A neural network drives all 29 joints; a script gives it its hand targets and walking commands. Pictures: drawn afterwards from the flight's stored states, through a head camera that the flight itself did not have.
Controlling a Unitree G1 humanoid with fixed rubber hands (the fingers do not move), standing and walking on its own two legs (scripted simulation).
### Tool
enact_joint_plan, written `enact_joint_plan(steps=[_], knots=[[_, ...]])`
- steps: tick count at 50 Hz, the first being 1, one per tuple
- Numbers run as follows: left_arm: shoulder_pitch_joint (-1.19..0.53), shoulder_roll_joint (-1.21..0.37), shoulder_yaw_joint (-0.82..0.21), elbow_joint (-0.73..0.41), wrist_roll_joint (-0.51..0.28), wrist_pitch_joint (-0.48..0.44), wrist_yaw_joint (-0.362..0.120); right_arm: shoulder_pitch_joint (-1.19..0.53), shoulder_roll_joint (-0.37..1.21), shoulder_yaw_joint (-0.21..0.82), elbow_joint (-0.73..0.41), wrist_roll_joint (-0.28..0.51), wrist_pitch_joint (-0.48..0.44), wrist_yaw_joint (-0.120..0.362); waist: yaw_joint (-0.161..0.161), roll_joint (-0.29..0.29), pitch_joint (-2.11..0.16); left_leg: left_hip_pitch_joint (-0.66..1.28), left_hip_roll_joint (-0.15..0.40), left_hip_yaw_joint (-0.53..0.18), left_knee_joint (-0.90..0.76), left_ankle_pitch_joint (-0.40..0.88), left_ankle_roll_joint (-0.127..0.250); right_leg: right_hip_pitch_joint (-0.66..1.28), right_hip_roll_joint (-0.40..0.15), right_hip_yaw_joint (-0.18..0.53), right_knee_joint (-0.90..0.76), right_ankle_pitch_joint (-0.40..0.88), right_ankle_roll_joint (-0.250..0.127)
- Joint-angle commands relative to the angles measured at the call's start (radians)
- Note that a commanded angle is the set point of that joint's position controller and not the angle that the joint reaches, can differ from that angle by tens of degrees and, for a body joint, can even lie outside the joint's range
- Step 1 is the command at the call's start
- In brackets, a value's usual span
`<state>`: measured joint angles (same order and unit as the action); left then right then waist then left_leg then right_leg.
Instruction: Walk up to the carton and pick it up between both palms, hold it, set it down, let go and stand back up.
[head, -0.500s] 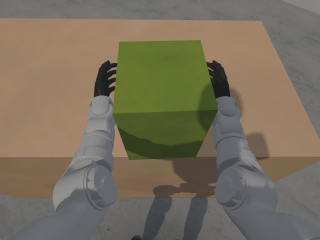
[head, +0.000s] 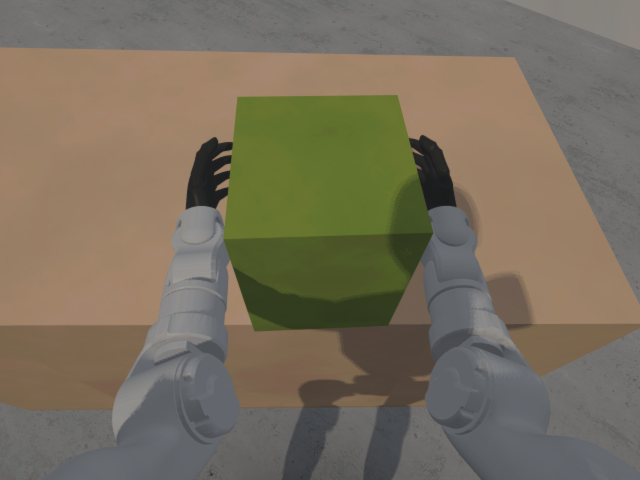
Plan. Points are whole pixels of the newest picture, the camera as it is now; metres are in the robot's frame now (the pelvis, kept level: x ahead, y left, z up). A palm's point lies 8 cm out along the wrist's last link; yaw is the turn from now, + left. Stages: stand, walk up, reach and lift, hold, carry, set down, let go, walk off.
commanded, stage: reach and lift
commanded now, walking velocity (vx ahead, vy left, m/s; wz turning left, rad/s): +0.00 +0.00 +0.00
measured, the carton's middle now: (320, 222) +0.43 +0.02 +0.03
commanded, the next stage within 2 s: none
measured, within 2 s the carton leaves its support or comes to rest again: leaves its support in 1.54 s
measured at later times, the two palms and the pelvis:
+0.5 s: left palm (204, 203) +0.42 +0.17 +0.08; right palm (436, 201) +0.44 -0.12 +0.08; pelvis +0.00 +0.00 +0.00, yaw +0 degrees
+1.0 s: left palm (201, 209) +0.41 +0.17 +0.09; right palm (439, 205) +0.43 -0.12 +0.09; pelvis -0.01 +0.00 +0.00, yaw +1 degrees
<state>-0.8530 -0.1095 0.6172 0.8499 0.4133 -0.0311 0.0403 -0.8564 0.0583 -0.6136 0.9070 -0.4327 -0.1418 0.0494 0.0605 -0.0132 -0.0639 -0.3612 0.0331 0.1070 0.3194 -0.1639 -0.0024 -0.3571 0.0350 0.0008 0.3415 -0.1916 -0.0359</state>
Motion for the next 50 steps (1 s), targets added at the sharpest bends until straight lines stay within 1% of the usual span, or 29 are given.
enact_joint_plan(steps=[1, 2, 3, 4, 5, 6, 9, 13, 14, 16, 19, 20, 24, 26, 27, 29, 31, 33, 36, 39, 41, 43, 44, 45, 46, 47, 48, 49, 50], knots=[[-0.378, -0.338, -0.194, 0.034, 0.019, -0.013, -0.061, -0.413, 0.466, 0.271, 0.047, -0.034, -0.034, 0.095, 0.046, -0.034, -0.526, 0.19, -0.015, 0.031, 0.048, 0.484, 0.043, 0.349, -0.049, -0.05, 0.084, 0.668, 0.101], [-0.384, -0.343, -0.193, 0.03, 0.019, -0.014, -0.06, -0.422, 0.458, 0.266, 0.046, -0.04, -0.037, 0.093, 0.035, -0.042, -0.532, 0.195, -0.013, 0.027, 0.045, 0.468, 0.04, 0.347, -0.048, -0.051, 0.078, 0.655, 0.101], [-0.386, -0.34, -0.193, 0.028, 0.027, -0.015, -0.057, -0.411, 0.462, 0.261, 0.057, -0.04, -0.037, 0.093, 0.044, -0.025, -0.516, 0.2, -0.013, 0.031, 0.045, 0.463, 0.04, 0.331, -0.048, -0.054, 0.076, 0.634, 0.098], [-0.379, -0.339, -0.182, 0.039, 0.032, -0.013, -0.057, -0.415, 0.463, 0.265, 0.054, -0.035, -0.037, 0.094, 0.047, -0.027, -0.509, 0.208, -0.011, 0.031, 0.05, 0.476, 0.042, 0.321, -0.048, -0.056, 0.072, 0.634, 0.099], [-0.384, -0.335, -0.185, 0.029, 0.031, -0.014, -0.056, -0.409, 0.46, 0.256, 0.061, -0.046, -0.036, 0.093, 0.04, -0.036, -0.513, 0.206, -0.012, 0.031, 0.044, 0.461, 0.04, 0.324, -0.045, -0.056, 0.067, 0.621, 0.098], [-0.38, -0.337, -0.184, 0.032, 0.037, -0.012, -0.057, -0.408, 0.461, 0.251, 0.064, -0.045, -0.035, 0.094, 0.044, -0.024, -0.502, 0.207, -0.012, 0.031, 0.043, 0.455, 0.041, 0.314, -0.047, -0.055, 0.065, 0.613, 0.094], [-0.388, -0.34, -0.187, 0.036, 0.033, -0.01, -0.053, -0.41, 0.463, 0.241, 0.075, -0.052, -0.033, 0.095, 0.042, -0.045, -0.506, 0.188, -0.01, 0.031, 0.039, 0.443, 0.04, 0.331, -0.042, -0.059, 0.066, 0.588, 0.091], [-0.388, -0.338, -0.185, 0.041, 0.032, -0.011, -0.056, -0.424, 0.455, 0.246, 0.059, -0.04, -0.038, 0.094, 0.037, -0.035, -0.499, 0.163, -0.012, 0.03, 0.028, 0.421, 0.04, 0.366, -0.049, -0.052, 0.068, 0.618, 0.093], [-0.381, -0.333, -0.184, 0.043, 0.037, -0.01, -0.056, -0.415, 0.463, 0.255, 0.063, -0.04, -0.036, 0.095, 0.044, -0.033, -0.493, 0.159, -0.014, 0.03, 0.027, 0.428, 0.042, 0.371, -0.05, -0.054, 0.073, 0.624, 0.093], [-0.37, -0.338, -0.189, 0.042, 0.03, -0.009, -0.058, -0.413, 0.473, 0.262, 0.054, -0.04, -0.036, 0.093, 0.042, -0.052, -0.507, 0.165, -0.015, 0.03, 0.03, 0.431, 0.049, 0.37, -0.049, -0.05, 0.076, 0.642, 0.097], [-0.38, -0.353, -0.198, 0.038, 0.03, -0.011, -0.054, -0.414, 0.475, 0.259, 0.062, -0.042, -0.042, 0.093, 0.032, -0.03, -0.512, 0.176, -0.013, 0.025, 0.037, 0.447, 0.041, 0.347, -0.048, -0.058, 0.073, 0.631, 0.093], [-0.382, -0.353, -0.199, 0.031, 0.034, -0.014, -0.052, -0.419, 0.471, 0.263, 0.058, -0.039, -0.044, 0.093, 0.036, -0.021, -0.523, 0.178, -0.012, 0.025, 0.04, 0.444, 0.038, 0.342, -0.047, -0.055, 0.068, 0.626, 0.091], [-0.376, -0.366, -0.205, 0.044, 0.031, -0.008, -0.052, -0.417, 0.475, 0.261, 0.069, -0.035, -0.049, 0.09, 0.032, -0.026, -0.495, 0.204, -0.004, 0.02, 0.047, 0.467, 0.036, 0.313, -0.044, -0.066, 0.061, 0.606, 0.084], [-0.375, -0.37, -0.217, 0.027, 0.03, -0.008, -0.051, -0.415, 0.475, 0.264, 0.072, -0.034, -0.051, 0.089, 0.031, -0.016, -0.503, 0.202, -0.005, 0.022, 0.051, 0.471, 0.033, 0.321, -0.044, -0.061, 0.062, 0.621, 0.082], [-0.374, -0.364, -0.207, 0.04, 0.031, -0.006, -0.051, -0.42, 0.472, 0.264, 0.072, -0.038, -0.051, 0.088, 0.029, -0.029, -0.498, 0.191, -0.005, 0.023, 0.047, 0.472, 0.033, 0.331, -0.044, -0.064, 0.065, 0.625, 0.079], [-0.372, -0.371, -0.212, 0.022, 0.032, -0.007, -0.052, -0.409, 0.482, 0.264, 0.08, -0.04, -0.051, 0.088, 0.037, -0.023, -0.509, 0.181, -0.008, 0.026, 0.044, 0.46, 0.034, 0.342, -0.045, -0.065, 0.068, 0.63, 0.081], [-0.371, -0.373, -0.221, 0.039, 0.023, -0.011, -0.055, -0.425, 0.482, 0.275, 0.056, -0.036, -0.065, 0.084, 0.032, -0.034, -0.517, 0.163, -0.009, 0.027, 0.043, 0.459, 0.037, 0.365, -0.052, -0.057, 0.078, 0.678, 0.083], [-0.38, -0.366, -0.214, 0.042, 0.023, -0.018, -0.057, -0.418, 0.489, 0.274, 0.071, -0.04, -0.07, 0.082, 0.035, -0.035, -0.515, 0.135, -0.009, 0.025, 0.03, 0.426, 0.041, 0.384, -0.057, -0.055, 0.077, 0.669, 0.083], [-0.401, -0.371, -0.224, 0.037, 0.021, -0.032, -0.052, -0.434, 0.487, 0.282, 0.068, -0.045, -0.086, 0.085, 0.04, -0.038, -0.533, 0.158, -0.003, 0.025, 0.035, 0.453, 0.039, 0.362, -0.052, -0.069, 0.082, 0.665, 0.082], [-0.443, -0.388, -0.236, 0.015, 0.011, -0.073, -0.046, -0.475, 0.489, 0.284, 0.051, -0.06, -0.137, 0.08, 0.043, -0.032, -0.597, 0.129, 0.002, 0.031, 0.036, 0.483, 0.028, 0.4, -0.055, -0.07, 0.087, 0.715, 0.076], [-0.453, -0.405, -0.251, 0.02, 0.013, -0.093, -0.04, -0.493, 0.481, 0.277, 0.057, -0.067, -0.167, 0.073, 0.034, -0.025, -0.613, 0.13, 0.004, 0.03, 0.031, 0.482, 0.021, 0.413, -0.056, -0.071, 0.089, 0.723, 0.074], [-0.436, -0.406, -0.265, 0.027, 0.019, -0.096, -0.035, -0.466, 0.472, 0.288, 0.11, -0.056, -0.175, 0.064, 0.025, -0.008, -0.593, 0.159, 0.008, 0.022, 0.037, 0.517, 0.014, 0.407, -0.055, -0.072, 0.078, 0.729, 0.063], [-0.461, -0.42, -0.277, 0.0, 0.007, -0.107, -0.033, -0.49, 0.473, 0.295, 0.085, -0.05, -0.194, 0.061, 0.025, -0.012, -0.629, 0.165, 0.008, 0.026, 0.038, 0.527, 0.009, 0.411, -0.05, -0.077, 0.078, 0.74, 0.065], [-0.45, -0.416, -0.286, 0.008, 0.008, -0.112, -0.032, -0.481, 0.479, 0.314, 0.092, -0.047, -0.203, 0.057, 0.026, -0.015, -0.618, 0.154, 0.009, 0.024, 0.038, 0.529, 0.007, 0.426, -0.05, -0.075, 0.077, 0.75, 0.06], [-0.454, -0.417, -0.287, 0.014, 0.01, -0.117, -0.034, -0.492, 0.473, 0.313, 0.091, -0.046, -0.214, 0.052, 0.026, -0.02, -0.618, 0.132, 0.006, 0.021, 0.03, 0.513, 0.01, 0.446, -0.053, -0.072, 0.076, 0.759, 0.059], [-0.481, -0.424, -0.301, 0.004, 0.002, -0.131, -0.034, -0.514, 0.467, 0.31, 0.087, -0.057, -0.231, 0.05, 0.016, -0.03, -0.638, 0.112, 0.005, 0.024, 0.017, 0.48, 0.008, 0.46, -0.054, -0.075, 0.082, 0.757, 0.062], [-0.464, -0.415, -0.292, 0.027, 0.008, -0.131, -0.033, -0.502, 0.463, 0.313, 0.106, -0.055, -0.232, 0.048, 0.021, -0.033, -0.604, 0.111, 0.006, 0.023, 0.007, 0.459, 0.013, 0.469, -0.057, -0.071, 0.072, 0.745, 0.063], [-0.498, -0.417, -0.295, 0.017, 0.003, -0.144, -0.036, -0.531, 0.461, 0.313, 0.095, -0.063, -0.25, 0.046, 0.015, -0.046, -0.635, 0.096, 0.004, 0.028, -0.004, 0.429, 0.014, 0.483, -0.055, -0.075, 0.071, 0.733, 0.068], [-0.479, -0.403, -0.289, 0.038, 0.015, -0.139, -0.038, -0.505, 0.466, 0.322, 0.139, -0.058, -0.242, 0.043, 0.018, -0.047, -0.588, 0.09, 0.002, 0.025, -0.012, 0.405, 0.023, 0.49, -0.059, -0.066, 0.068, 0.724, 0.068]])
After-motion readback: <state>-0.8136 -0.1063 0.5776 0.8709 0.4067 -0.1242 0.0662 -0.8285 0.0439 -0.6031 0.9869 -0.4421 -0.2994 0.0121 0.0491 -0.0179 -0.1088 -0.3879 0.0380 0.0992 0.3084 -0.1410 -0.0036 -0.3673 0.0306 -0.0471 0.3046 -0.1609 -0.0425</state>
